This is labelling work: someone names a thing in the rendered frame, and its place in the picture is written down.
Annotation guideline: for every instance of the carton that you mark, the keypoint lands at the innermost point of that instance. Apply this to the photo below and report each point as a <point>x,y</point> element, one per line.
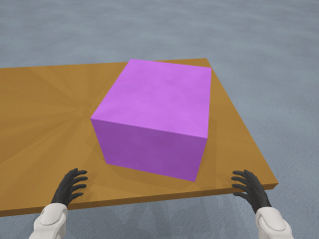
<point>155,118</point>

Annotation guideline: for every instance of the robot left forearm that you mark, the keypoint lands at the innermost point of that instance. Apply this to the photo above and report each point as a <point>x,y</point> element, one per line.
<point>51,224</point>

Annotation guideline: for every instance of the robot right hand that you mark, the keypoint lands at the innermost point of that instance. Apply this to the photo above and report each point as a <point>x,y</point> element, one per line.
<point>256,196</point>

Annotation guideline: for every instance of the robot left hand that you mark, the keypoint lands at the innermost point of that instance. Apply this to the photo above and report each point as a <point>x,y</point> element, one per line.
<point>64,192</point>

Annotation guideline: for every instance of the table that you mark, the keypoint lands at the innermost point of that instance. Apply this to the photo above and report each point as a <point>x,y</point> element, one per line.
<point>46,131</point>

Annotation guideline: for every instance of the robot right forearm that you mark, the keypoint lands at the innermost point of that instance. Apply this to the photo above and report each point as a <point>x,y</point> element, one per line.
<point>271,224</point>

